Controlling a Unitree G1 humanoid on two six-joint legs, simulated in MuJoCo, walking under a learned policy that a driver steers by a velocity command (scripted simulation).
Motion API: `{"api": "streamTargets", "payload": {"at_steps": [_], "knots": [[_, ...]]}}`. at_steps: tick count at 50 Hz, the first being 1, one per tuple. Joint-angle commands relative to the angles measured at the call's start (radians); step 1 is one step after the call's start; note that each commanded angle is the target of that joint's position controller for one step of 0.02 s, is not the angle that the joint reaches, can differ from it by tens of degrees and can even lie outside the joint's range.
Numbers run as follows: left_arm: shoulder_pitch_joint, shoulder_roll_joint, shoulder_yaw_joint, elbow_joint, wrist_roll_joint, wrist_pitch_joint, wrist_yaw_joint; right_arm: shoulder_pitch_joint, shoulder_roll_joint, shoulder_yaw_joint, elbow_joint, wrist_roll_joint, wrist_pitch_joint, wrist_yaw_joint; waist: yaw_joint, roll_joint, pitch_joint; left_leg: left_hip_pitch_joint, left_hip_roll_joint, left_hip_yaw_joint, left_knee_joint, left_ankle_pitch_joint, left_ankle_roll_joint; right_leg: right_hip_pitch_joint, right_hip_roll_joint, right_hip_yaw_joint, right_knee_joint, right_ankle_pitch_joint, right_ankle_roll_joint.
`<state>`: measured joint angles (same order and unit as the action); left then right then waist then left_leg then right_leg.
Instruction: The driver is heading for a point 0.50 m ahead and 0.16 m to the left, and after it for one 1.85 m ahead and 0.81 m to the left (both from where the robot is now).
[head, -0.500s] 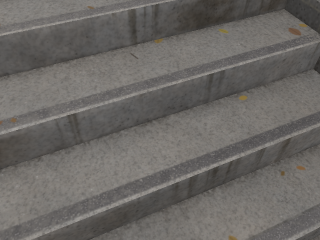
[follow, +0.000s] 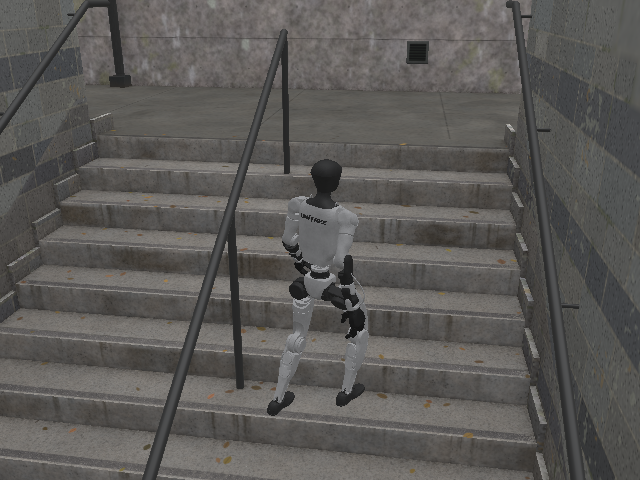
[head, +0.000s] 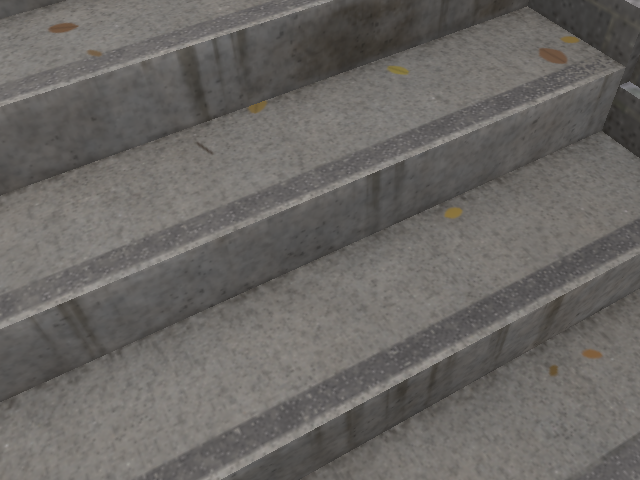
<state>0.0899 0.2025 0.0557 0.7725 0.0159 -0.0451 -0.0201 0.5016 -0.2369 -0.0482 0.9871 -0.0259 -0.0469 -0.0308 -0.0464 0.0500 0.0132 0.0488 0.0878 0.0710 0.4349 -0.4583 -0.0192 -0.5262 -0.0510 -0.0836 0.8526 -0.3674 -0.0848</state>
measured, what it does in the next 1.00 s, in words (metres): climbs, turning left: right foot, then left foot 0.16 m higher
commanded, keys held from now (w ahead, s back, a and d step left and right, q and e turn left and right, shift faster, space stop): w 0.14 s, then w+q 0.86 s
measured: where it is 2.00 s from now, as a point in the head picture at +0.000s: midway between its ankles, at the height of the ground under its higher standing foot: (106, 73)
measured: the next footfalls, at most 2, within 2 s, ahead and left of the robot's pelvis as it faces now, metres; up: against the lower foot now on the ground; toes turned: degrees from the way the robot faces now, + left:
right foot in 0.02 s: +0.11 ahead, -0.14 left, +0.00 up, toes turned -4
left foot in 0.38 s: +0.28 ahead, +0.11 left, +0.17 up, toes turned +2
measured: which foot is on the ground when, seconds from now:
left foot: down 0.00-0.02, up 0.04-0.36, down 0.38-0.86, up 0.88-1.00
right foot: up 0.00-0.00, down 0.02-0.40, up 0.42-0.80, down 0.82-1.00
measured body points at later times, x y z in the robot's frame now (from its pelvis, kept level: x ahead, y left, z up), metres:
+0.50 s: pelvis +0.23 +0.02 +0.11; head +0.23 +0.04 +0.56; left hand +0.29 +0.28 -0.03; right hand +0.36 -0.21 -0.01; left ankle +0.24 +0.10 -0.56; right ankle +0.12 -0.14 -0.50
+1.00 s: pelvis +0.52 +0.06 +0.30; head +0.51 +0.07 +0.75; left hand +0.57 +0.32 +0.17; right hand +0.66 -0.16 +0.16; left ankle +0.39 +0.16 -0.16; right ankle +0.59 -0.01 -0.39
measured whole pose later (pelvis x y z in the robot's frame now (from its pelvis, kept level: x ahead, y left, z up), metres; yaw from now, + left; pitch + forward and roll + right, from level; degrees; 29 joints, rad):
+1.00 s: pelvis +0.52 +0.06 +0.30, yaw +24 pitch +8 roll -4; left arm 0.10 0.18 -0.02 0.94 0.04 -0.05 -0.04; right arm 0.30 -0.23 -0.05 1.03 -0.05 -0.06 0.12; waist 0.00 0.05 -0.18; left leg -0.89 -0.08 -0.20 1.96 0.08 0.25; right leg -0.59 0.01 -0.22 0.79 -0.34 -0.06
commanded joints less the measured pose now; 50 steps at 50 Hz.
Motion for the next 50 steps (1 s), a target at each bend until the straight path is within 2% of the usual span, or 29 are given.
{"api": "streamTargets", "payload": {"at_steps": [1,2,3,4,8,9,11,12,14,16,18,20,21,22,24,29,32,34,36,38,39,41,42,43,44,45,46,48,50], "knots": [[0.633,0.108,0.055,0.15,0.015,0.005,0.017,-0.265,-0.14,-0.02,-0.107,0.047,-0.047,0.015,0.373,-0.099,-0.118,-0.438,0.017,-0.007,0.443,0.814,0.152,0.726,0.086,-0.069,-0.371,0.345,0.004],[0.58,0.262,0.076,0.143,0.03,0.011,0.037,-0.22,-0.002,0.014,-0.145,0.048,-0.041,0.022,0.247,-0.392,-0.133,-0.632,-0.14,-0.048,0.886,0.087,0.098,0.769,-0.23,0.414,-0.499,0.279,-0.041],[0.523,0.243,0.067,0.116,0.044,0.013,0.046,-0.263,0.091,0.026,-0.167,0.041,-0.052,0.009,0.217,-0.258,-0.118,-0.74,-0.163,-0.184,1.274,0.123,0.108,0.685,-0.273,0.558,-0.573,0.54,-0.134],[0.431,0.262,0.068,0.096,0.036,0.019,0.045,-0.198,0.069,0.019,-0.199,0.062,-0.041,0.013,0.158,-0.33,-0.177,-0.897,-0.155,-0.121,1.57,0.143,0.099,0.646,-0.382,0.705,-0.695,0.06,-0.261],[0.407,0.024,-0.005,0.227,0.024,-0.033,0.013,-0.502,0.17,0.07,-0.386,-0.006,-0.008,0.007,0.063,-0.086,0.065,-1.322,-0.052,-0.166,1.911,-0.036,0.194,0.431,-0.29,0.38,-0.66,-0.125,-0.111],[0.4,-0.108,-0.073,0.304,0.078,-0.029,-0.045,-0.432,0.075,0.084,-0.408,-0.013,0.029,0.111,0.018,-0.093,0.135,-1.372,-0.065,-0.269,1.904,0.034,0.387,0.174,-0.335,0.437,-0.69,0.006,-0.174],[0.21,0.014,-0.055,0.29,0.112,-0.039,-0.069,-0.354,0.084,0.1,-0.467,-0.04,0.048,0.144,-0.121,-0.068,0.044,-1.312,-0.041,-0.224,1.693,-0.013,0.419,0.038,-0.269,0.224,-0.75,-0.049,-0.139],[0.069,0.104,-0.044,0.239,0.116,-0.058,-0.079,-0.412,-0.004,0.079,-0.519,-0.017,0.055,0.13,-0.163,-0.002,-0.055,-1.099,-0.014,-0.178,1.377,0.079,0.374,-0.091,-0.199,0.082,-0.796,-0.069,-0.1],[0.08,0.219,-0.017,0.174,0.079,-0.081,-0.071,-0.667,-0.053,0.084,-0.561,0.009,0.091,0.124,-0.09,-0.131,-0.096,-0.717,-0.061,0.031,1.25,-0.038,0.183,-0.245,-0.192,0.055,-1.056,0.131,-0.205],[0.117,0.313,0.014,0.16,0.044,-0.085,-0.08,-0.447,0.006,0.108,-0.458,0.03,0.112,0.128,-0.159,-0.102,-0.15,-0.827,-0.112,0.059,1.072,0.028,0.135,0.182,-0.258,-0.026,-0.804,1.266,-0.237],[0.282,0.318,0.029,0.183,0.032,-0.067,-0.092,-0.397,0.011,0.12,-0.42,0.02,0.123,0.141,-0.074,-0.25,-0.217,-0.939,-0.19,0.115,0.756,0.04,0.128,0.635,-0.349,0.0,-0.598,1.893,-0.302],[0.402,0.225,0.014,0.176,0.132,-0.017,-0.119,-0.296,-0.087,0.078,-0.381,0.031,0.134,0.115,-0.045,-0.305,-0.328,-0.728,-0.293,0.027,0.528,0.098,0.191,0.669,-0.263,-0.062,-0.253,2.085,-0.306],[0.481,0.176,0.005,0.171,0.195,0.009,-0.135,-0.111,-0.119,0.059,-0.292,0.056,0.13,0.083,-0.062,-0.134,-0.4,-0.362,-0.242,-0.272,0.429,0.2,0.301,0.283,-0.222,0.022,-0.021,1.836,-0.265],[0.371,0.167,0.007,0.146,0.192,0.045,-0.157,0.127,-0.172,0.038,-0.187,0.02,0.111,0.06,-0.153,0.071,-0.369,-0.134,-0.1,-0.648,0.148,0.107,0.427,-0.169,-0.068,0.066,0.312,0.856,-0.17],[0.148,0.042,-0.017,0.053,0.052,0.035,-0.098,0.222,-0.092,0.047,-0.047,-0.029,0.037,0.103,-0.104,0.154,-0.091,-0.184,0.019,-0.876,0.026,-0.169,0.293,-0.716,0.17,0.404,1.056,0.446,-0.154],[-0.031,0.012,-0.069,-0.061,0.033,0.0,-0.021,-0.117,0.079,0.089,0.061,-0.06,-0.022,0.151,0.168,-0.078,-0.079,-0.51,-0.055,-0.395,0.003,0.169,0.164,-0.781,0.035,0.16,1.228,0.28,-0.182],[-0.135,-0.028,-0.103,-0.086,-0.007,-0.02,-0.027,-0.044,0.058,0.091,0.061,-0.079,-0.053,0.106,0.095,-0.006,-0.069,-0.671,-0.1,-0.439,-0.084,0.123,0.195,-0.701,0.023,0.074,1.295,0.171,-0.108],[-0.266,-0.015,-0.12,-0.132,0.021,-0.017,-0.026,0.194,0.065,0.094,0.151,-0.097,-0.054,0.093,-0.002,0.013,-0.054,-0.428,-0.065,-0.503,-0.072,0.208,0.228,-0.886,0.018,0.081,1.216,0.077,-0.11],[-0.452,0.007,-0.121,-0.215,0.025,0.012,0.007,0.297,0.056,0.091,0.194,-0.084,-0.077,0.12,-0.062,0.035,-0.084,-0.309,-0.023,-0.545,-0.083,0.402,0.244,-0.883,-0.013,0.045,0.851,0.066,-0.082],[-0.592,-0.051,-0.136,-0.3,0.049,0.052,-0.021,0.111,0.009,0.074,0.094,0.001,-0.088,0.149,0.003,0.088,-0.066,-0.707,0.03,-0.524,-0.341,0.772,0.327,-0.294,0.025,-0.178,0.494,-0.108,-0.023],[-0.507,-0.092,-0.145,-0.288,0.026,0.06,-0.043,0.122,-0.052,0.065,0.087,-0.012,-0.103,0.167,0.052,0.22,-0.089,-0.754,0.102,-0.523,-0.31,1.36,0.373,-0.076,0.084,-0.185,0.597,0.071,0.014],[-0.28,0.076,-0.089,-0.192,0.01,0.069,-0.036,0.076,-0.189,0.005,0.056,0.031,-0.107,0.167,0.144,0.197,-0.161,-0.318,0.101,-0.423,-0.058,2.048,0.275,-0.07,0.176,-0.118,0.184,-0.002,-0.008],[0.018,0.114,-0.061,-0.107,0.021,0.061,-0.002,0.062,-0.143,-0.004,0.063,-0.018,-0.111,0.165,0.216,0.069,-0.366,-0.363,0.076,-0.439,0.253,1.955,0.209,0.284,0.1,0.104,0.064,0.185,-0.07],[0.253,0.126,-0.056,-0.009,0.002,0.056,0.004,0.243,0.049,0.043,0.073,-0.096,-0.1,0.172,0.187,-0.309,-0.748,-0.705,-0.063,-0.433,0.554,1.188,0.183,0.828,-0.181,0.658,-0.145,0.322,-0.331],[0.402,0.166,-0.039,0.02,0.036,0.068,0.004,0.188,0.02,0.01,0.129,-0.052,-0.062,0.175,0.291,-0.395,-0.601,-0.857,-0.238,-0.464,1.201,0.451,0.149,0.663,-0.353,1.112,-0.463,-0.08,-0.405],[0.333,0.219,-0.026,0.092,0.042,0.027,0.013,0.041,0.003,-0.001,0.105,-0.021,-0.049,0.195,0.233,-0.2,-0.212,-1.101,-0.183,-0.419,1.53,0.571,0.168,0.383,-0.279,1.022,-0.52,-0.464,-0.266],[0.166,0.188,-0.02,0.104,0.019,0.0,0.0,-0.012,0.017,-0.007,0.091,-0.015,-0.044,0.182,0.142,-0.106,-0.106,-1.171,-0.164,-0.356,1.677,0.573,0.179,0.226,-0.292,0.877,-0.488,-0.406,-0.271],[0.073,-0.132,-0.107,0.192,0.019,-0.008,-0.03,-0.149,0.073,0.017,0.014,-0.02,-0.021,0.14,0.042,0.094,-0.157,-1.182,-0.118,-0.359,1.694,0.553,0.296,0.175,-0.274,0.501,-0.45,0.04,-0.195],[0.049,-0.201,-0.116,0.237,0.026,-0.036,-0.022,-0.188,0.142,0.041,-0.032,-0.012,0.009,0.143,-0.045,0.037,-0.136,-1.233,-0.065,-0.31,1.623,0.515,0.331,0.164,-0.18,0.198,-0.459,0.278,-0.107]]}}
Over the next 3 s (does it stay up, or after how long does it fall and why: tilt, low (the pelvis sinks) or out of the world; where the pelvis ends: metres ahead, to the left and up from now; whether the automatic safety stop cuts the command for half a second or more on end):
stays up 1.43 0.71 0.85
